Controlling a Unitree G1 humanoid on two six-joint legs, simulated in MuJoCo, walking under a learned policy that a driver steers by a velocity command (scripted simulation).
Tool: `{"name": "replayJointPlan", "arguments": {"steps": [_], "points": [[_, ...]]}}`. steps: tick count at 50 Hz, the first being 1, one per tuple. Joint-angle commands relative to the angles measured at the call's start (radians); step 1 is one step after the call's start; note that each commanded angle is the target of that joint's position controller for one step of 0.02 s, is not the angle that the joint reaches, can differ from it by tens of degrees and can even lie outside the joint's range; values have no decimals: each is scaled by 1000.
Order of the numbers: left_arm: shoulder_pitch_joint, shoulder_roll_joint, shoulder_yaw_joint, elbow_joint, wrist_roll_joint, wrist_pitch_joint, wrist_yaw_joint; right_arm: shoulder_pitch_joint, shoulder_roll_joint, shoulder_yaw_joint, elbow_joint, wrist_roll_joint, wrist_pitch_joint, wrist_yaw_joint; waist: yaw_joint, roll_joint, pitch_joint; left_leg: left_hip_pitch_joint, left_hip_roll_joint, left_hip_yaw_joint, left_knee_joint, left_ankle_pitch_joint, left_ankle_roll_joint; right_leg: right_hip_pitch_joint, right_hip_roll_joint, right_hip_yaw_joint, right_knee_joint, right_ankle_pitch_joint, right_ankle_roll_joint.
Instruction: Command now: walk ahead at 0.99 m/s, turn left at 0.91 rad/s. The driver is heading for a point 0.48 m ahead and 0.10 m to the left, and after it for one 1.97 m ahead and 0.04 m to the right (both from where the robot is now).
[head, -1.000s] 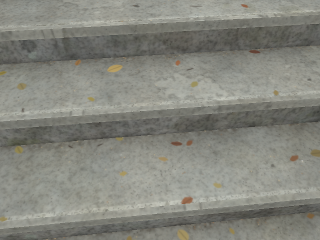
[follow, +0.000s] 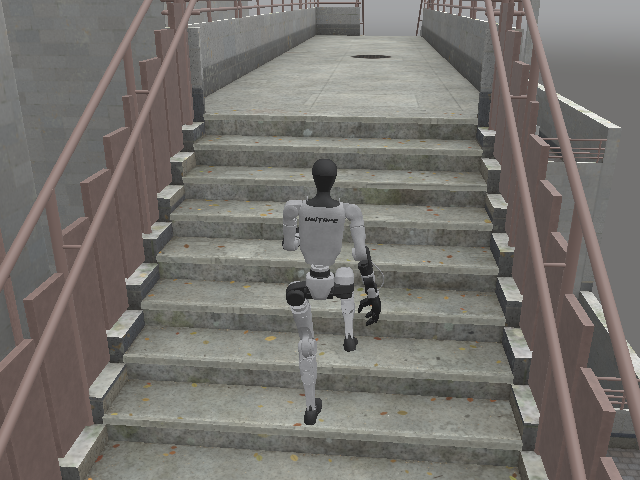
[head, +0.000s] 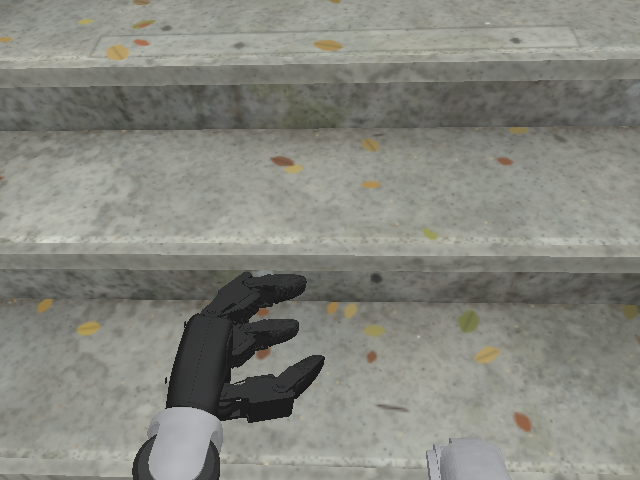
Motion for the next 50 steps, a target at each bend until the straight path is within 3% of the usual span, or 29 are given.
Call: {"name": "replayJointPlan", "arguments": {"steps": [1,2,4,5,6,7,9,10,12,14,17,19,21,22,23,24,25,26,27,28,29,30,32,35,39,42,45,49,50], "points": [[-107,80,-5,-135,-15,4,10,-147,-90,-24,-102,35,-8,-29,79,-146,115,-573,166,-152,-506,565,103,671,-8,-173,-682,52,4],[95,119,34,-52,-55,-3,16,-170,-125,-35,-154,68,-19,-36,140,-107,-69,-689,186,-162,-359,1311,110,1172,103,-252,-682,176,7],[587,292,147,74,-74,31,38,-349,-340,-117,-213,54,-68,7,452,20,-475,-392,253,-226,250,1895,34,1476,81,-94,-926,132,-17],[710,383,185,182,-46,19,24,-452,-232,-106,-241,33,-99,36,475,-185,-501,-386,119,-122,698,1384,-19,1520,14,15,-1129,-12,-35],[584,452,197,204,-38,11,35,-433,-37,-60,-317,15,-118,64,307,-570,-446,-626,-23,-66,1118,299,-93,1499,-270,603,-1510,237,-158],[409,379,198,174,-39,6,28,-381,11,-43,-362,-17,-105,58,185,-417,-389,-779,51,-58,1382,309,-76,1416,-336,847,-1669,-12,-186],[300,156,142,289,-63,-23,12,-413,89,-8,-403,-59,-42,48,55,-126,-83,-918,172,12,1550,344,-25,1150,-307,645,-1656,-323,-128],[337,129,139,369,-53,-36,1,-459,124,13,-439,-67,-10,47,35,-55,7,-987,194,-14,1625,273,-9,1080,-295,494,-1636,-215,-87],[431,90,134,523,-37,-51,-19,-495,195,47,-469,-21,44,38,-12,-52,116,-1130,216,-39,1773,107,22,1047,-260,186,-1695,64,-9],[361,99,129,545,-26,-66,-32,-592,152,51,-518,16,68,22,-54,-29,231,-1108,231,-18,1554,32,-1,915,-248,-82,-1858,267,42],[496,154,127,652,-42,-79,-41,-791,167,61,-599,-3,94,-31,-19,-46,299,-1237,178,109,1619,-135,22,1002,-202,-250,-1975,615,19],[567,214,131,681,-70,-55,-21,-777,167,95,-609,2,69,-10,-36,-6,274,-962,176,289,1166,-152,6,915,-97,-358,-2064,995,-12],[577,360,145,589,-145,-62,5,-558,77,78,-518,30,56,32,-72,2,-68,-159,96,425,795,172,-27,862,-114,-308,-1980,1684,-85],[500,510,177,536,-141,-94,-3,-323,55,58,-456,45,65,20,-195,-146,-270,85,74,356,771,273,-45,944,-132,-282,-1737,2072,-82],[368,774,241,665,27,-64,-215,-257,13,79,-598,66,182,70,-479,-420,-337,314,20,140,325,421,-35,743,-296,-127,-1501,2470,-129],[324,528,251,447,-166,-89,-108,-152,-139,-22,-418,-14,107,40,-295,-110,-451,191,180,55,150,600,45,1180,-17,-217,-1035,1375,24],[562,334,189,449,-141,-86,-80,-149,-209,-30,-351,-23,51,27,-107,238,-603,522,593,-389,257,1790,250,771,180,-13,-358,143,106],[920,373,199,634,-40,-48,-184,148,-177,-2,-263,-64,121,74,-196,152,-836,555,652,-752,-33,1412,210,672,187,443,-202,468,-20],[681,377,224,515,-69,-31,-178,-10,-208,-18,-154,-24,122,99,-96,118,-287,294,591,-652,-12,1134,203,317,258,371,173,495,8],[585,342,214,495,-84,-12,-149,-213,-120,10,-169,8,96,119,-50,8,-245,133,594,-469,5,1113,244,259,234,300,254,456,6],[617,267,174,499,-28,-3,-118,-375,16,61,-157,-25,77,132,63,-77,-294,86,566,-262,51,1138,244,245,161,260,159,425,-9],[571,167,127,471,-29,0,-105,-468,87,74,-133,-35,63,124,143,-171,-194,-95,531,-107,19,1076,171,271,59,163,83,376,-18],[594,84,87,468,-40,38,-108,-644,196,95,-167,-36,19,80,247,-73,-108,-279,457,131,-144,766,64,294,-6,85,-20,199,-33],[490,117,64,431,-83,43,-142,-470,66,59,-126,-89,1,8,170,21,-86,-301,415,277,-214,494,33,197,61,-32,281,204,-32],[194,206,48,291,-85,48,-124,-254,-28,49,-81,-116,10,22,75,-32,-2,-99,513,296,-292,280,56,-65,-28,-20,21,306,-28],[147,173,26,260,-66,72,-115,-173,-75,32,-53,-128,12,23,61,16,2,71,592,277,-339,395,62,-144,-77,-1,-89,338,-7],[120,161,28,285,-37,101,-152,-300,-141,1,-124,-61,-6,37,81,44,34,13,586,410,-406,473,40,149,-71,-157,-466,76,-10],[267,197,54,300,-83,52,-149,-354,-270,-60,-186,-55,-52,0,123,63,-48,218,598,493,-162,1294,58,432,98,-244,-897,177,-21],[348,225,71,331,-91,33,-116,-289,-229,-53,-182,-53,-52,8,119,58,-95,209,561,511,-6,1399,6,590,152,-198,-1026,418,-83]]}}
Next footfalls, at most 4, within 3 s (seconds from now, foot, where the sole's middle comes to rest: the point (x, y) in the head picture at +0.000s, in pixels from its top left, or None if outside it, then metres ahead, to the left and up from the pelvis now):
0.10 right None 0.27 -0.18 -0.60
0.48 left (249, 380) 0.57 0.15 -0.44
0.98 right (381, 202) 0.82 -0.10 -0.28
1.54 left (256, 187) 0.88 0.12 -0.28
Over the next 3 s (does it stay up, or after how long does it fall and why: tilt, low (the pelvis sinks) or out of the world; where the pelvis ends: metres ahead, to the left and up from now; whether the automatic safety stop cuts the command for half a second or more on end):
stays up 0.82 0.02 0.50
